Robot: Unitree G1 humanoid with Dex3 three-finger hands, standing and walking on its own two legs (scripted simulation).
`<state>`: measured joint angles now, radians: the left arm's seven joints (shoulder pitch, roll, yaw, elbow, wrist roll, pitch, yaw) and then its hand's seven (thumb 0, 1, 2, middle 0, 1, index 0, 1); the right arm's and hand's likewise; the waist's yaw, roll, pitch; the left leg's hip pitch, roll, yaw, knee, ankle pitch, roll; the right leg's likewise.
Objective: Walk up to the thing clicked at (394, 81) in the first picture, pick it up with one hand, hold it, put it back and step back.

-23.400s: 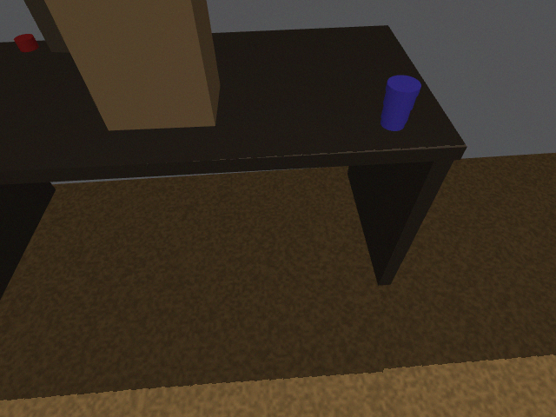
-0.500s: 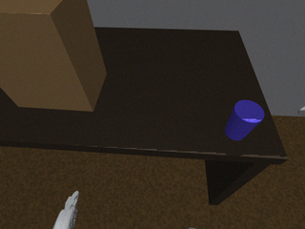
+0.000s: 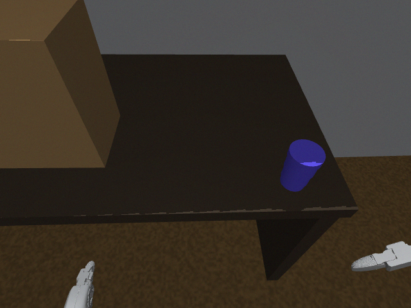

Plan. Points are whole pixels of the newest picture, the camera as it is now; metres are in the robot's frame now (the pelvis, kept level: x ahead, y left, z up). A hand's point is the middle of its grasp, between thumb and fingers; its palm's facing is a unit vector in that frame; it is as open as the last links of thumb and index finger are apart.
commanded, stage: sink last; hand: right
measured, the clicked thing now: (299, 167) +0.40 -0.21 +0.02
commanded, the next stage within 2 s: home in 0.48 s
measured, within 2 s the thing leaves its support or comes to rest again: neither
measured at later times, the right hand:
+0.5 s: hand (395, 247) +0.17 -0.23 +0.15, palm faces +0.34 +0.81 -0.47, open 17.4 cm
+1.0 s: hand (321, 291) +0.15 -0.19 -0.02, palm faces +0.11 +0.96 -0.26, open 17.5 cm
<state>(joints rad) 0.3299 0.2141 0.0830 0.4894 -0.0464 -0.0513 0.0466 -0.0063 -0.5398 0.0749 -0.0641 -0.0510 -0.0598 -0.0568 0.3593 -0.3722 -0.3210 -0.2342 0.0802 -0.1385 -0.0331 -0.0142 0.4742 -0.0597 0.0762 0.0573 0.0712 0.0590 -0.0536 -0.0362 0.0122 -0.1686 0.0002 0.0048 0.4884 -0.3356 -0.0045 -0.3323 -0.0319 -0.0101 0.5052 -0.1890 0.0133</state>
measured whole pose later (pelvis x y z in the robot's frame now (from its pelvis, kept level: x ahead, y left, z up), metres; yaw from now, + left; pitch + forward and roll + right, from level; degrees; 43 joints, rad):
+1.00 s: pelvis +0.00 +0.00 +0.00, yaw +0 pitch +0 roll +0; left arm 0.21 0.16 0.05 0.58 -0.02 -0.08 0.03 0.00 0.34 0.59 -0.15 -0.21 -0.16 -0.21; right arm 0.51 -0.21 -0.06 0.10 0.03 -0.23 0.00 -0.01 0.55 -0.04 0.06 0.05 0.06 0.06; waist -0.02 -0.02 0.08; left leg -0.13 0.02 0.00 0.46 -0.32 -0.01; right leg -0.27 -0.02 -0.02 0.43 -0.15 0.01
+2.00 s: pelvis +0.00 +0.00 +0.00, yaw +2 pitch -3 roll +0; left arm 0.19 0.37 0.01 0.97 0.02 0.00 -0.02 0.01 0.91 0.90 -0.20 -0.31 -0.21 -0.30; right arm 0.25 -0.38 0.00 0.96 -0.02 -0.03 0.00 -0.01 0.53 -0.05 0.06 0.05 0.06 0.06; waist 0.00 -0.01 0.03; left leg -0.08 -0.01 -0.02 0.44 -0.32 0.00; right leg -0.24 -0.04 -0.04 0.48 -0.19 0.01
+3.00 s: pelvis -0.01 -0.02 +0.01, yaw +2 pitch -3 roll +0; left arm 0.11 0.34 0.00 1.15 0.00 -0.01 -0.02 0.01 0.90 0.90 -0.20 -0.31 -0.21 -0.30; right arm 0.18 -0.37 0.02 1.10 -0.01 -0.02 0.00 0.00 0.49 -0.07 0.06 0.06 0.07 0.06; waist 0.00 0.01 0.05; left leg -0.04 0.02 -0.03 0.33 -0.25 -0.03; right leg -0.20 -0.02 -0.05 0.37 -0.13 -0.01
